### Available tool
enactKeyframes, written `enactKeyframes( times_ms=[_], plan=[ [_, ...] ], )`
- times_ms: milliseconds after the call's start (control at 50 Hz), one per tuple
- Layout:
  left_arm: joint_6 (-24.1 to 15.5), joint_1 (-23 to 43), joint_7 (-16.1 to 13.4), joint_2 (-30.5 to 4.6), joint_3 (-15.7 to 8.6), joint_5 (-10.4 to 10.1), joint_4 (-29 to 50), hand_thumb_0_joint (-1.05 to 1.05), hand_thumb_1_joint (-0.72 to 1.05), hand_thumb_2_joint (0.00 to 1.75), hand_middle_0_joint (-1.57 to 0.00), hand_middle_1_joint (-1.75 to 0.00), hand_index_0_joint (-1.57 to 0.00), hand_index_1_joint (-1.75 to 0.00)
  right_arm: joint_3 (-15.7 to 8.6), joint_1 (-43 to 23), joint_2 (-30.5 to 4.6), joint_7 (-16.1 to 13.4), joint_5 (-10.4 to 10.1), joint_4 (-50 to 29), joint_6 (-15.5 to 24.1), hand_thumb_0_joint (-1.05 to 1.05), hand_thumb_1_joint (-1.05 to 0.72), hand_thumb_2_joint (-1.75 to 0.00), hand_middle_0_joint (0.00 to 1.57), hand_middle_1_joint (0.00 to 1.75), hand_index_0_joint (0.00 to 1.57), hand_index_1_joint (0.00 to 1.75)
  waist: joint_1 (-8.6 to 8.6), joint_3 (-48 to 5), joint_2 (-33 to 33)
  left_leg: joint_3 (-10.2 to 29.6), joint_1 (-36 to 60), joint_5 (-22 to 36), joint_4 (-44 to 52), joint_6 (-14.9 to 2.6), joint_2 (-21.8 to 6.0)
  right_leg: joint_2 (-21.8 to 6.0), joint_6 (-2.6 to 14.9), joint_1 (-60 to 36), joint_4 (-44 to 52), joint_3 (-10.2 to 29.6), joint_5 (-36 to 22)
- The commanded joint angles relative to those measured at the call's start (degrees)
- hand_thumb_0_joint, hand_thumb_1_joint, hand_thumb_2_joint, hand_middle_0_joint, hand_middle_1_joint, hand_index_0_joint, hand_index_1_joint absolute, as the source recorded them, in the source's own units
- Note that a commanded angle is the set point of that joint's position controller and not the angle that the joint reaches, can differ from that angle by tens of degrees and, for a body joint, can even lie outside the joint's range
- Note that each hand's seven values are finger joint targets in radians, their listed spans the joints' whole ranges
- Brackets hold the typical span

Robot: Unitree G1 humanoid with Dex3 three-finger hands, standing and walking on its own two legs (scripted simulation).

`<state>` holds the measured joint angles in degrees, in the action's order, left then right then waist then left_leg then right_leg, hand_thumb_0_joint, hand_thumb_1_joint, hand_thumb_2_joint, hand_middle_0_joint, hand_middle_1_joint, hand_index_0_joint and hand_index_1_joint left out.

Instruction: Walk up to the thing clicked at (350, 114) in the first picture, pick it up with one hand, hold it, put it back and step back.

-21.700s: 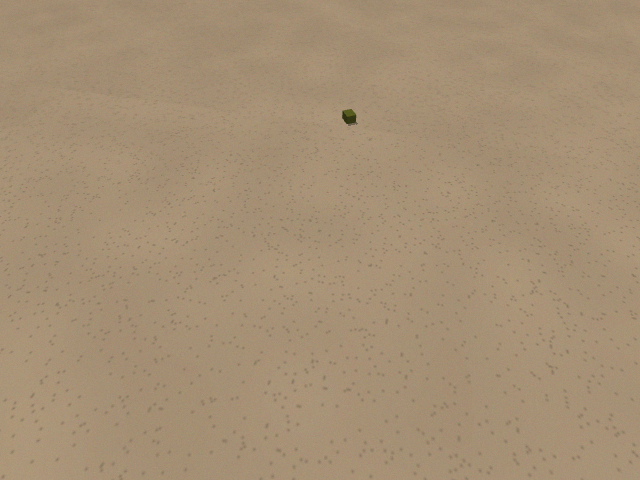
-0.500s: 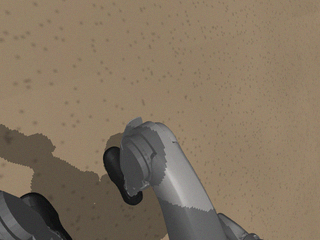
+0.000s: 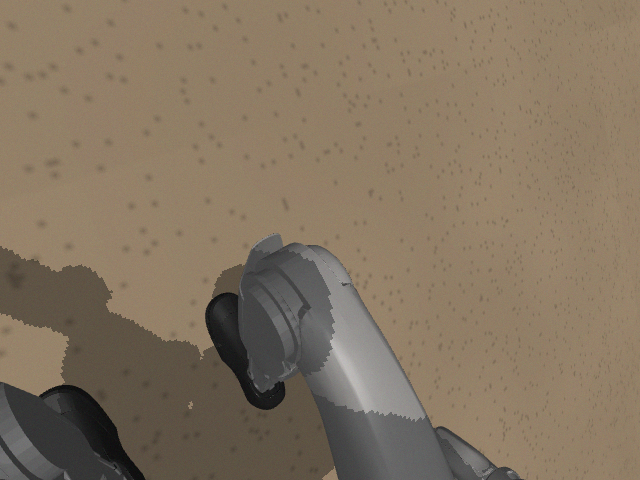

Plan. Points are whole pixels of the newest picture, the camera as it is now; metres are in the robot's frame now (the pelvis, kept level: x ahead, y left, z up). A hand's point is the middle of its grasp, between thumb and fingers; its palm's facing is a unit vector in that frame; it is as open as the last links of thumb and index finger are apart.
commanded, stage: close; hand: left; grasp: from above
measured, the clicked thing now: out of the picture +0.48 +0.36 -0.30
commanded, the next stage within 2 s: settle in 0.32 s
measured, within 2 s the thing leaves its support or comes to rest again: leaves its support in 0.70 s
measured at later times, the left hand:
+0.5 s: hand out of the picture +0.46 +0.35 -0.28, palm faces -0.27 -0.36 -0.89, open 9.8 cm
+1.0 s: hand out of the picture +0.47 +0.38 -0.21, palm faces -0.24 -0.34 -0.91, open 9.6 cm
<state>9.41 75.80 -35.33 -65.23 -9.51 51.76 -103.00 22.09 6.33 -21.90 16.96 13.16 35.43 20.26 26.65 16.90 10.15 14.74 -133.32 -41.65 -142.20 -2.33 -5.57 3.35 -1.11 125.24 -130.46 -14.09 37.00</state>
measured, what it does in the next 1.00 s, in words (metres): stands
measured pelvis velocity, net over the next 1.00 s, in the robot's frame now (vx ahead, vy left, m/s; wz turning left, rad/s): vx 0.01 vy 0.00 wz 0.03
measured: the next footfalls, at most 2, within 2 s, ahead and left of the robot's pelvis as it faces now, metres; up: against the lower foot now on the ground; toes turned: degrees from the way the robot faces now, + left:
none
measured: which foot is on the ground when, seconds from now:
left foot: down 0.00-1.00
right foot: down 0.00-1.00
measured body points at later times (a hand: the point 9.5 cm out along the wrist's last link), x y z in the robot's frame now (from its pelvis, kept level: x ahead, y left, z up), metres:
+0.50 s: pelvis +0.00 +0.00 +0.00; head +0.32 +0.12 +0.28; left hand +0.47 +0.37 -0.23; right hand +0.03 -0.24 -0.04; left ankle +0.06 +0.12 -0.29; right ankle +0.12 -0.10 -0.29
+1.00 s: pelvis +0.01 +0.00 +0.00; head +0.28 +0.13 +0.33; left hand +0.48 +0.39 -0.15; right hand +0.04 -0.23 -0.06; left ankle +0.06 +0.12 -0.29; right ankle +0.12 -0.10 -0.29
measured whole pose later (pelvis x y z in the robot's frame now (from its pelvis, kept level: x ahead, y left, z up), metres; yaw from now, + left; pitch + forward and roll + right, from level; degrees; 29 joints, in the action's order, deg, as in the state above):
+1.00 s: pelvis +0.01 +0.00 +0.00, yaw +2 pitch +33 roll -15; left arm 16.6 71.2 -27.6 -55.6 -8.1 51.2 -92.3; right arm 16.9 11.3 -19.2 17.8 10.0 38.3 16.6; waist 22.7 6.8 4.1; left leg 12.3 -134.2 -41.6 -140.5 -2.1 -5.0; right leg 2.4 -0.6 126.9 -130.7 -12.2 38.1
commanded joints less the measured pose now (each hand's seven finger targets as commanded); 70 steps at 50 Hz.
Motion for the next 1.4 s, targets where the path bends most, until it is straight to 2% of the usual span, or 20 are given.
enactKeyframes(
  times_ms=[0,120,400,500,620,640,700,720,740,760,840,860,940,1000,1100,1160,1260,1300,1340,1380],
  plan=[
    [0.47,11.86,-2.28,-9.05,1.73,0.34,4.51,0.00,0.38,0.45,-0.74,-0.61,-0.77,-0.57,-3.58,14.29,-19.24,0.20,-0.33,2.36,0.05,0.00,-0.90,-0.90,0.20,0.30,0.20,0.30,5.26,-37.69,-34.78,-0.82,29.63,16.66,14.11,2.37,-1.65,3.24,1.67,-22.31,10.15,-3.23,-17.08],
    [0.47,12.43,-2.39,-11.07,0.83,0.71,6.45,0.00,0.43,0.43,-0.77,-0.59,-0.81,-0.54,-3.61,14.75,-19.34,0.37,-0.23,2.58,-0.06,0.00,-0.90,-0.90,0.20,0.30,0.20,0.30,4.77,-38.03,-35.54,-2.22,28.39,17.16,13.81,2.11,-1.22,3.39,1.62,-24.56,10.75,-2.69,-17.59],
    [0.89,11.34,-1.90,-9.01,2.02,-0.11,5.07,0.00,0.44,0.43,-0.79,-0.59,-0.83,-0.55,-3.30,14.34,-19.31,0.17,-0.09,1.82,-0.08,0.00,-0.89,-0.90,0.20,0.30,0.20,0.30,5.45,-37.17,-33.88,-2.30,27.48,16.24,13.49,1.83,-1.16,3.19,1.44,-23.95,11.15,-2.50,-17.03],
    [0.68,12.45,-1.61,-10.95,1.28,0.11,7.02,0.00,0.47,0.39,-0.86,-0.59,-0.91,-0.54,-3.26,15.11,-19.29,0.01,-0.26,1.79,-0.47,0.00,-0.92,-0.91,0.20,0.30,0.20,0.30,5.08,-39.46,-35.21,-2.45,28.60,16.80,13.98,1.89,-1.21,3.28,1.51,-26.09,11.30,-2.55,-17.33],
    [1.20,14.31,0.21,-12.87,0.87,1.64,13.36,0.00,0.52,0.38,-0.92,-0.53,-0.96,-0.49,-3.85,14.75,-18.45,-0.36,-1.23,1.79,-1.51,0.00,-0.92,-0.91,0.20,0.30,0.20,0.30,3.14,-45.00,-39.74,-2.55,32.24,18.61,13.90,2.19,-1.56,3.09,1.86,-25.57,11.09,-1.90,-18.49],
    [1.54,13.24,0.63,-11.51,1.42,1.83,12.92,0.00,0.54,0.36,-0.93,-0.51,-0.97,-0.47,-4.46,15.04,-18.62,-0.42,-1.31,1.62,-1.78,0.00,-0.92,-0.91,0.20,0.30,0.20,0.30,3.48,-43.84,-38.96,-2.71,32.17,19.02,13.93,2.12,-1.33,3.32,1.94,-25.34,10.83,-1.91,-18.74],
    [2.45,14.24,1.34,-12.64,-0.46,2.82,17.25,0.00,0.56,0.36,-0.95,-0.50,-0.98,-0.46,-5.52,16.61,-18.20,-0.26,-1.69,2.80,-2.56,0.00,-0.92,-0.91,0.20,0.30,0.20,0.30,1.85,-47.18,-41.76,-3.29,33.16,20.69,14.51,2.49,-1.01,3.01,2.24,-25.16,10.47,-2.07,-19.48],
    [3.27,11.16,1.45,-10.02,0.44,2.41,12.95,0.00,0.57,0.37,-0.96,-0.49,-1.00,-0.45,-6.01,16.26,-17.75,-0.20,-1.67,2.60,-2.91,0.00,-0.92,-0.91,0.20,0.30,0.20,0.30,1.28,-45.47,-40.43,-3.45,32.12,19.42,14.82,2.53,-1.08,3.35,2.37,-24.49,10.64,-1.95,-18.52],
    [3.46,12.39,1.66,-10.35,-0.71,2.45,16.74,0.00,0.59,0.36,-0.97,-0.49,-1.01,-0.45,-5.94,16.87,-17.02,0.03,-1.81,2.91,-3.02,0.00,-0.91,-0.90,0.20,0.30,0.20,0.30,0.96,-47.44,-41.97,-3.36,32.92,20.54,14.77,2.66,-1.00,3.03,2.31,-24.13,10.38,-2.15,-19.20],
    [4.31,10.71,2.26,-7.75,0.52,2.25,14.88,0.00,0.58,0.37,-0.96,-0.49,-1.00,-0.45,-6.63,16.66,-16.93,0.14,-2.04,2.86,-3.25,0.00,-0.91,-0.90,0.20,0.30,0.20,0.30,0.89,-46.63,-41.33,-3.62,33.13,20.26,14.83,2.59,-0.87,3.19,2.38,-22.69,10.55,-2.02,-18.72],
    [6.08,11.87,3.74,-4.64,0.78,1.42,19.30,0.00,0.59,0.42,-0.97,-0.52,-1.00,-0.49,-9.24,17.68,-16.86,0.49,-2.84,3.32,-3.66,0.00,-0.91,-0.90,0.20,0.30,0.20,0.30,-0.22,-47.89,-42.29,-4.28,32.58,19.59,15.91,2.83,-0.48,3.22,2.71,-20.87,10.20,-1.53,-18.08],
    [6.70,10.04,4.28,-2.06,1.21,0.86,17.70,0.00,0.58,0.40,-0.96,-0.51,-0.99,-0.47,-9.14,17.95,-15.44,0.71,-3.15,4.03,-3.82,0.00,-0.91,-0.90,0.20,0.30,0.20,0.30,-0.82,-47.37,-40.08,-4.10,31.21,19.19,15.60,2.66,-0.30,3.09,2.64,-19.62,9.98,-1.54,-17.81],
    [7.59,10.72,6.69,2.30,3.32,0.23,18.25,0.00,0.58,0.42,-0.96,-0.50,-0.99,-0.47,-10.28,19.08,-14.94,0.70,-3.94,4.94,-3.94,0.00,-0.90,-0.90,0.20,0.30,0.20,0.30,-0.19,-46.46,-36.94,-4.48,28.06,17.16,15.96,2.16,0.33,2.80,2.43,-18.01,9.96,-0.67,-16.72],
    [7.12,12.92,8.55,2.53,3.74,0.65,21.44,0.00,0.59,0.46,-0.97,-0.52,-1.00,-0.50,-10.95,19.79,-14.69,0.27,-4.20,5.75,-4.09,0.00,-0.90,-0.90,0.20,0.30,0.20,0.30,-1.03,-47.41,-36.63,-4.77,27.07,15.48,16.43,1.99,0.79,2.43,2.41,-17.25,9.91,0.01,-14.93],
    [6.99,12.73,9.52,2.85,3.74,2.59,18.98,0.00,0.67,0.53,-1.04,-0.57,-1.06,-0.54,-11.60,20.24,-14.70,-0.46,-4.41,6.23,-4.69,0.00,-0.90,-0.90,0.20,0.30,0.20,0.30,-1.82,-48.13,-34.29,-5.88,25.94,12.53,16.94,1.80,1.46,2.30,2.41,-16.71,9.80,0.96,-12.38],
    [7.48,14.85,8.58,1.15,0.92,3.19,20.89,0.00,0.70,0.55,-1.07,-0.56,-1.08,-0.54,-12.64,20.91,-14.43,-0.87,-4.76,7.24,-4.99,0.00,-0.90,-0.90,0.20,0.30,0.20,0.30,-3.83,-50.99,-37.52,-6.36,28.59,11.29,17.94,2.25,1.67,1.92,2.91,-14.32,9.05,1.33,-10.64],
    [8.68,16.20,9.01,2.01,-0.31,2.67,21.92,0.00,0.67,0.55,-1.04,-0.57,-1.06,-0.55,-13.95,20.76,-13.42,-1.50,-5.18,7.86,-5.73,0.00,-0.90,-0.90,0.20,0.30,0.20,0.30,-5.27,-54.92,-36.16,-8.18,27.81,13.76,16.95,1.91,2.00,1.71,2.82,-15.30,9.38,2.58,-12.35],
    [8.91,15.25,9.82,2.73,-0.06,2.56,21.54,0.00,0.66,0.56,-1.04,-0.56,-1.06,-0.55,-14.59,21.21,-13.41,-1.62,-5.14,8.14,-6.10,0.00,-0.90,-0.90,0.20,0.30,0.20,0.30,-4.82,-55.12,-34.59,-8.91,26.92,15.38,16.36,1.59,2.22,1.67,2.59,-17.19,9.61,3.14,-13.90],
    [8.62,15.87,10.89,1.40,-1.00,3.06,23.68,0.00,0.64,0.56,-1.02,-0.57,-1.04,-0.55,-14.32,22.01,-12.57,-1.46,-5.05,8.72,-6.69,0.00,-0.90,-0.90,0.20,0.30,0.20,0.30,-5.38,-56.99,-33.77,-9.32,26.60,17.90,15.41,1.25,2.24,1.49,2.28,-19.48,9.33,3.67,-16.19],
    [8.60,15.15,11.73,3.39,0.06,2.72,21.74,0.00,0.63,0.57,-1.02,-0.57,-1.03,-0.55,-14.48,21.71,-12.03,-1.63,-5.20,8.78,-7.03,0.00,-0.90,-0.90,0.20,0.30,0.20,0.30,-5.34,-56.71,-32.36,-9.34,26.38,17.40,15.47,1.16,2.32,1.34,2.26,-18.90,9.48,3.78,-15.58]
  ],
)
